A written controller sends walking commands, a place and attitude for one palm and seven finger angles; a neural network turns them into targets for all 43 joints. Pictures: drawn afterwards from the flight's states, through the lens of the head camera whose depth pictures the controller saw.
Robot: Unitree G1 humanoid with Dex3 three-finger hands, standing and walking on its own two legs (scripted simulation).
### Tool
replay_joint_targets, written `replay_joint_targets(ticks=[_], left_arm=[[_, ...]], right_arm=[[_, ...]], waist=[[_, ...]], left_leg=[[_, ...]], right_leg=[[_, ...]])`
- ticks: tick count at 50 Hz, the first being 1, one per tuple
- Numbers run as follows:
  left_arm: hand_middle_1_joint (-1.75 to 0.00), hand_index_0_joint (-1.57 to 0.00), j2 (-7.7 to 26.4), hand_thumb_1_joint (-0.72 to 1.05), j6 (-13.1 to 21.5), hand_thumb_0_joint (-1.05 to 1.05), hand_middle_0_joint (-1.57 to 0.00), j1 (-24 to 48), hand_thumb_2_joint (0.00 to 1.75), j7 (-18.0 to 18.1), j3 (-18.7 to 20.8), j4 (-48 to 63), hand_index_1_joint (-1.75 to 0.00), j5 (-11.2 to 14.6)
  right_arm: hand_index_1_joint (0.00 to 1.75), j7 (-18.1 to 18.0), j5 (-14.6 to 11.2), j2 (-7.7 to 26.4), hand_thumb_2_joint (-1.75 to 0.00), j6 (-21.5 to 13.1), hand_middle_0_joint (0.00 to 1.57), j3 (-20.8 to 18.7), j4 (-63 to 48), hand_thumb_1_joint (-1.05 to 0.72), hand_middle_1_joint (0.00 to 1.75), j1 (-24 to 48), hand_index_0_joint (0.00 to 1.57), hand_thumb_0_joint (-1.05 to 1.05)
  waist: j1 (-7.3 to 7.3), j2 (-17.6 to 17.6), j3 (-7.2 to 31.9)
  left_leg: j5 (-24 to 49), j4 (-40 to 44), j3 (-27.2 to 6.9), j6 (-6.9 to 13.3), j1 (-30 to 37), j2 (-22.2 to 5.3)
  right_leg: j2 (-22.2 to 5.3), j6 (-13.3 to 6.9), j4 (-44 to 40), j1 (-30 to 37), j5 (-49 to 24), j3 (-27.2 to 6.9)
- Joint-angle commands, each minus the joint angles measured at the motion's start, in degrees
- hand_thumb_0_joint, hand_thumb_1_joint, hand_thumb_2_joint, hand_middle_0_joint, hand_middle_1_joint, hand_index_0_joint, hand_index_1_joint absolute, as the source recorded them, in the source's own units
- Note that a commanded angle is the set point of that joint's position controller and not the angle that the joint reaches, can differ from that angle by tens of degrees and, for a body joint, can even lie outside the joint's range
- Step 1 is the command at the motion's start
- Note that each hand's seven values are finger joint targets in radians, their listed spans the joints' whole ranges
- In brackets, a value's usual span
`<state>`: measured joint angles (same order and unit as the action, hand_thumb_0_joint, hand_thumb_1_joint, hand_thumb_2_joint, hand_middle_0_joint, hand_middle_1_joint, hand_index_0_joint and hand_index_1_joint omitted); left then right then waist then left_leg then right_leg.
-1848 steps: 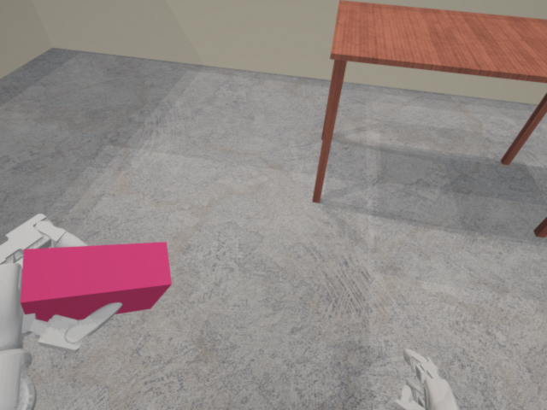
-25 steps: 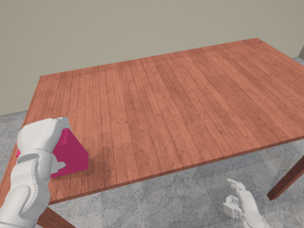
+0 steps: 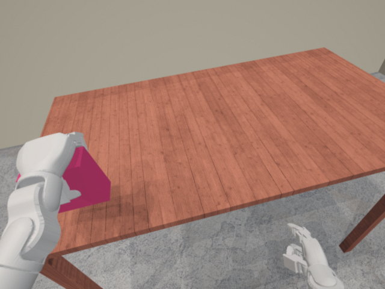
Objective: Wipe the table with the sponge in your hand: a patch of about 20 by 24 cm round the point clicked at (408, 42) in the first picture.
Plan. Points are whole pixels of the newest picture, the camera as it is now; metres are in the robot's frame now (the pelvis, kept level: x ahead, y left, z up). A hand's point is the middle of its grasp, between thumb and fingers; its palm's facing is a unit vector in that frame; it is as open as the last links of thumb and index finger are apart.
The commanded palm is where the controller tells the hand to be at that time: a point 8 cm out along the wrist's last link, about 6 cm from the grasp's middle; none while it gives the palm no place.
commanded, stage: lift the sponge slowly off the table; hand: left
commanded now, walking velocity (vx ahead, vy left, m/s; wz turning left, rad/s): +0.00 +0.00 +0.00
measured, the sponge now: (75, 187) +0.26 +0.30 +0.10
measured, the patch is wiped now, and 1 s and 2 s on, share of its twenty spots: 1.00 1.00 1.00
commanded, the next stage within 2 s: bring the sponge back beside the body in 0.84 s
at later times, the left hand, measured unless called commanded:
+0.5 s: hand (64, 155) +0.27 +0.28 +0.18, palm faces +0.15 -0.07 -0.99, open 9.1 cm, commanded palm +0.23 +0.29 +0.26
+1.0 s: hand (67, 143) +0.29 +0.28 +0.20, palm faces +0.14 -0.07 -0.99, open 9.1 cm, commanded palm +0.23 +0.29 +0.27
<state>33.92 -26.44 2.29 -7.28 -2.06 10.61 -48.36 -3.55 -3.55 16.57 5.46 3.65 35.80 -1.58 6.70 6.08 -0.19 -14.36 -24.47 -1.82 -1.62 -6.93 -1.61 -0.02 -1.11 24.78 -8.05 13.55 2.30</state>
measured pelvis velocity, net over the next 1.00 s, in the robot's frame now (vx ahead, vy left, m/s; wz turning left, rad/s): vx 0.00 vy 0.00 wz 0.00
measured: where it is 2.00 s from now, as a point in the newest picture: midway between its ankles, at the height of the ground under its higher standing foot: outside the picture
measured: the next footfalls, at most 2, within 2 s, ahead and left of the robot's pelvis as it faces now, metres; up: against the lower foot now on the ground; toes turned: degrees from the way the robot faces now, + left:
none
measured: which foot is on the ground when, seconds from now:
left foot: down 0.00-1.00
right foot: down 0.00-1.00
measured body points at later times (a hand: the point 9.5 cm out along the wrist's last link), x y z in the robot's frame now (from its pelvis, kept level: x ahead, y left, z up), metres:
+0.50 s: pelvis -0.01 +0.00 +0.00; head -0.02 -0.05 +0.45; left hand +0.26 +0.28 +0.24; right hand +0.25 -0.19 -0.08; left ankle -0.01 +0.14 -0.74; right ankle +0.00 -0.11 -0.74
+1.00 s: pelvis +0.00 +0.00 +0.00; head +0.00 -0.05 +0.45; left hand +0.28 +0.28 +0.25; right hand +0.25 -0.20 -0.08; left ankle -0.01 +0.14 -0.74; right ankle +0.00 -0.11 -0.74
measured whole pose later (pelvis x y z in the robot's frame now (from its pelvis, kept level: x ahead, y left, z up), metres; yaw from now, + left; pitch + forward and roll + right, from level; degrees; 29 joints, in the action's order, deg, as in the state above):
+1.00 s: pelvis +0.00 +0.00 +0.00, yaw +0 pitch -2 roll +0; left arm 37.3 -28.2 10.7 -12.8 -1.4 12.7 -46.3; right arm -2.9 -3.8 16.6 5.5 4.6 34.6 -1.5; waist 6.8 6.6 0.1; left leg -14.0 -24.3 -1.7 -1.5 -8.7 -1.2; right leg -0.4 -0.9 25.4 -10.2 13.6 2.0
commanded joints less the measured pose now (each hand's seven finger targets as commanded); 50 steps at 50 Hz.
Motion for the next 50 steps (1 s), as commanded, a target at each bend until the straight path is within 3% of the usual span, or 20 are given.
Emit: replay_joint_targets(ticks=[1,5,8,10,12,15,20,22,24,27,28,30,33,36,38,40,41,43,47,50], left_arm=[[-1.6,-1.2,15.49,0.1,1.32,0.0,-1.2,17.76,1.3,1.89,9.69,9.51,-1.6,-1.76],[-1.6,-1.2,14.89,0.1,1.96,0.0,-1.2,20.94,1.3,1.72,8.72,9.64,-1.6,-1.75],[-1.6,-1.2,16.25,0.1,2.29,0.0,-1.2,21.56,1.3,1.9,10.22,11.67,-1.6,-1.73],[-1.6,-1.2,14.69,0.1,1.54,0.0,-1.2,18.63,1.3,1.61,9.34,10.88,-1.6,-1.21],[-1.6,-1.2,16.83,0.1,0.78,0.0,-1.2,18.86,1.3,1.55,11.54,13.71,-1.6,-1.07],[-1.6,-1.2,15.09,0.1,-0.53,0.0,-1.2,18.79,1.3,1.34,9.88,11.94,-1.6,-0.59],[-1.6,-1.2,15.08,0.1,-1.42,0.0,-1.2,22.21,1.3,0.63,8.77,11.43,-1.6,-0.49],[-1.6,-1.2,17.61,0.1,-1.69,0.0,-1.2,24.51,1.3,0.38,10.43,12.73,-1.6,-0.66],[-1.6,-1.2,17.34,0.1,-2.12,0.0,-1.2,25.65,1.3,0.1,9.62,6.62,-1.6,-1.02],[-1.6,-1.2,20.13,0.1,-1.99,0.0,-1.2,28.97,1.3,-0.91,10.8,9.42,-1.6,-1.24],[-1.6,-1.2,18.93,0.1,-1.87,0.0,-1.2,30.14,1.3,-1.26,9.43,8.72,-1.6,-1.38],[-1.6,-1.2,18.19,0.1,-1.85,0.0,-1.2,29.32,1.3,-2.32,8.42,5.65,-1.6,-1.03],[-1.6,-1.2,20.18,0.1,-0.95,0.0,-1.2,31.3,1.3,-3.08,9.8,9.47,-1.6,-1.49],[-1.6,-1.2,19.37,0.1,-0.63,0.0,-1.2,28.74,1.3,-3.85,9.72,8.11,-1.6,-0.49],[-1.6,-1.2,20.15,0.1,-0.69,0.0,-1.2,29.71,1.3,-3.71,10.52,9.09,-1.6,-0.87],[-1.6,-1.2,18.54,0.1,-0.88,0.0,-1.2,28.68,1.3,-3.77,9.32,7.72,-1.6,-0.5],[-1.6,-1.2,19.97,0.1,-1.06,0.0,-1.2,27.43,1.3,-3.64,10.92,6.93,-1.6,-0.42],[-1.6,-1.2,19.87,0.1,-1.05,0.0,-1.2,29.01,1.3,-3.37,10.79,10.44,-1.6,-0.79],[-1.6,-1.2,19.0,0.1,-1.34,0.0,-1.2,27.18,1.3,-3.07,11.04,13.28,-1.6,0.11],[-1.6,-1.2,19.13,0.1,-1.69,0.0,-1.2,21.45,1.3,-2.65,12.37,13.7,-1.6,0.55]], right_arm=[[0.3,-0.54,0.12,5.05,-0.9,-3.3,0.2,-2.18,-10.34,-0.9,0.3,12.22,0.2,0.0],[0.3,-0.67,0.03,4.77,-0.9,-3.63,0.2,-1.95,-10.32,-0.9,0.3,12.72,0.2,0.0],[0.3,-0.47,0.27,4.51,-0.9,-4.46,0.2,-1.74,-10.9,-0.9,0.3,12.72,0.2,0.0],[0.3,0.0,0.21,4.58,-0.9,-3.84,0.2,-1.93,-10.58,-0.9,0.3,12.97,0.2,0.0],[0.3,0.28,-0.04,4.69,-0.9,-3.88,0.2,-1.73,-11.54,-0.9,0.3,15.33,0.2,0.0],[0.3,0.56,0.0,4.73,-0.9,-3.24,0.2,-1.81,-11.08,-0.9,0.3,13.46,0.2,0.0],[0.3,0.24,-0.13,4.77,-0.9,-3.02,0.2,-1.41,-11.22,-0.9,0.3,13.81,0.2,0.0],[0.3,-0.06,-0.44,4.78,-0.9,-3.29,0.2,-1.14,-11.82,-0.9,0.3,15.81,0.2,0.0],[0.3,-0.41,-0.27,4.91,-0.9,-3.24,0.2,-1.12,-10.58,-0.9,0.3,13.5,0.2,0.0],[0.3,-0.57,-0.57,5.19,-0.9,-3.32,0.2,-1.03,-11.29,-0.9,0.3,15.48,0.2,0.0],[0.3,-0.64,-0.34,4.82,-0.9,-3.66,0.2,-0.82,-11.44,-0.9,0.3,13.88,0.2,0.0],[0.3,-0.65,-0.38,5.1,-0.9,-3.34,0.2,-1.02,-10.48,-0.9,0.3,13.45,0.2,0.0],[0.3,-0.6,-0.23,4.87,-0.9,-4.13,0.2,-0.78,-11.56,-0.9,0.3,13.56,0.2,0.0],[0.3,-0.43,-0.16,4.96,-0.9,-3.57,0.2,-1.14,-11.08,-0.9,0.3,13.0,0.2,0.0],[0.3,-0.31,-0.18,4.91,-0.9,-4.0,0.2,-0.87,-11.55,-0.9,0.3,12.8,0.2,0.0],[0.3,-0.05,-0.22,5.06,-0.9,-3.5,0.2,-1.19,-11.34,-0.9,0.3,12.63,0.2,0.0],[0.3,0.02,-0.13,5.28,-0.9,-3.24,0.2,-1.34,-11.18,-0.9,0.3,12.41,0.2,0.0],[0.3,0.3,-0.25,4.99,-0.9,-3.59,0.2,-0.93,-12.16,-0.9,0.3,12.86,0.2,0.0],[0.3,0.52,-0.57,4.78,-0.9,-3.52,0.2,-0.97,-12.97,-0.9,0.3,15.25,0.2,0.0],[0.3,0.97,-0.13,4.93,-0.9,-2.76,0.2,-1.34,-12.5,-0.9,0.3,12.7,0.2,0.0]], waist=[[-0.02,-2.63,11.46],[-0.14,-1.19,11.67],[0.75,-1.58,14.72],[0.81,-1.18,12.32],[1.26,-1.1,13.8],[1.12,-2.35,12.67],[0.62,-3.26,11.81],[0.6,-2.18,12.47],[0.06,-4.69,10.9],[0.17,-1.73,13.59],[0.43,-2.47,14.83],[-0.08,-1.97,12.56],[0.64,-1.0,16.9],[0.37,-2.22,13.87],[0.79,-2.17,15.79],[0.54,-2.63,13.96],[0.91,-3.57,14.02],[1.27,-2.45,16.97],[0.98,-1.84,15.61],[1.75,-2.7,16.27]], left_leg=[[13.57,2.79,1.12,3.78,-0.61,3.51],[12.94,3.37,1.15,3.56,-0.31,3.5],[14.35,2.92,1.0,3.55,-0.01,3.7],[14.44,3.3,1.04,3.43,-0.65,3.47],[14.62,3.38,0.58,3.47,-0.5,3.28],[14.61,3.44,1.05,3.31,-1.3,3.24],[12.75,3.55,1.11,3.44,-1.42,3.17],[11.83,3.48,0.8,3.5,-1.19,3.15],[11.36,3.18,1.29,3.46,-1.94,3.23],[11.23,3.09,0.9,3.49,-1.24,3.36],[12.35,2.65,1.24,3.58,-1.52,3.8],[11.73,2.9,1.18,3.53,-1.86,3.58],[13.99,2.4,0.9,3.68,-1.15,3.86],[13.94,2.5,1.03,3.69,-1.45,3.58],[15.0,2.39,0.93,3.56,-1.64,3.53],[14.33,2.67,1.09,3.47,-1.81,3.37],[14.48,2.56,1.09,3.53,-2.12,3.32],[16.18,2.51,0.91,3.45,-1.91,3.46],[15.64,2.58,0.63,3.5,-1.21,3.04],[18.2,1.83,1.25,3.48,-1.5,3.29]], right_leg=[[1.31,-2.18,-3.6,5.32,-10.61,-1.56],[1.27,-2.32,-4.03,5.26,-9.15,-1.44],[1.06,-2.59,-3.03,6.94,-10.25,-1.74],[1.25,-2.49,-3.47,6.16,-11.03,-1.57],[1.63,-2.95,-2.99,6.94,-11.46,-3.13],[1.21,-2.44,-3.03,6.38,-11.41,-1.73],[1.15,-2.32,-3.5,5.02,-9.18,-1.89],[1.43,-2.71,-3.64,4.91,-8.15,-3.63],[0.99,-2.25,-4.01,4.05,-7.12,-2.46],[1.18,-2.65,-3.61,5.01,-7.58,-3.88],[0.45,-2.3,-2.94,5.87,-8.45,-2.48],[0.63,-2.11,-3.7,4.63,-8.49,-2.12],[0.35,-2.42,-2.25,6.8,-10.31,-1.86],[0.55,-2.14,-2.92,5.5,-11.5,-1.65],[0.41,-2.4,-1.99,6.57,-11.74,-1.54],[0.56,-2.23,-2.67,5.61,-11.75,-1.43],[0.57,-2.22,-2.5,5.87,-12.21,-1.59],[0.4,-2.53,-1.32,7.53,-12.99,-1.37],[1.09,-2.75,-1.94,6.44,-13.05,-2.46],[0.61,-2.39,-1.15,7.79,-16.41,-1.54]])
